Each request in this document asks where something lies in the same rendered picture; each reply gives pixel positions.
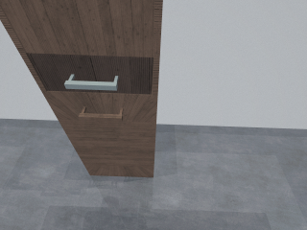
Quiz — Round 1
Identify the handle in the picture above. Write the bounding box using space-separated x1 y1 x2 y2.
64 74 119 91
79 113 123 122

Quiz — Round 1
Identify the drawer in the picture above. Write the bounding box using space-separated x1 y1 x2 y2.
28 53 154 95

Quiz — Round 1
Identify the cabinet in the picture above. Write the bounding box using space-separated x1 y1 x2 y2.
0 0 163 178

